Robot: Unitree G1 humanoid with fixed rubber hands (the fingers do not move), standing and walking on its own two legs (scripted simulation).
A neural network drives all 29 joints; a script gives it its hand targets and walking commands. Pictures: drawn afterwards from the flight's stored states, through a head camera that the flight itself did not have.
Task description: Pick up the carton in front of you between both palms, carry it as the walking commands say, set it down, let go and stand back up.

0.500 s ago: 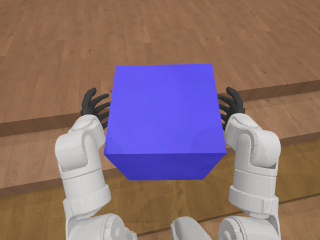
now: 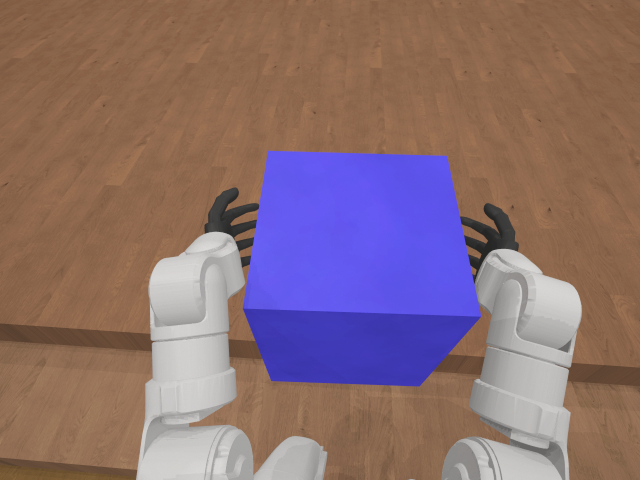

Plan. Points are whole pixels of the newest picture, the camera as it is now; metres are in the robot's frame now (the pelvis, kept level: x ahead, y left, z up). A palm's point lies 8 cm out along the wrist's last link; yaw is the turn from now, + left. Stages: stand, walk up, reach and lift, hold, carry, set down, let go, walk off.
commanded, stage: carry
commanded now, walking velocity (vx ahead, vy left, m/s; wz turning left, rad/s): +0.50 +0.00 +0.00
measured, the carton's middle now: (350, 279) +0.35 +0.04 +0.06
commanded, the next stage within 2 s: none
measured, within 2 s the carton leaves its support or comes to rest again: neither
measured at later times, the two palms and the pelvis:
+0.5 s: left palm (265, 30) +0.66 +0.21 +0.24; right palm (478, 44) +0.63 -0.10 +0.24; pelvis +0.30 +0.08 +0.12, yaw +0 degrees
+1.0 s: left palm out of the picture +0.96 +0.21 +0.36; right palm out of the picture +0.99 -0.10 +0.36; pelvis +0.63 +0.02 +0.23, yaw +1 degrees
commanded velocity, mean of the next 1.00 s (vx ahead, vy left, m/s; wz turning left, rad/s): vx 0.50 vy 0.00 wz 0.00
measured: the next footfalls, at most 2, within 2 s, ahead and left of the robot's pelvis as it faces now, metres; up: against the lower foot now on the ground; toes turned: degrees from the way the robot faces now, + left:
left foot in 0.28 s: +0.37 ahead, +0.17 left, +0.12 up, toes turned +8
right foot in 0.82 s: +0.77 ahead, -0.04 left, +0.24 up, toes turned -6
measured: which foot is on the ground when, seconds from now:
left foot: up 0.00-0.26, down 0.28-0.82, up 0.84-1.00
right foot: down 0.00-0.36, up 0.38-0.80, down 0.82-1.00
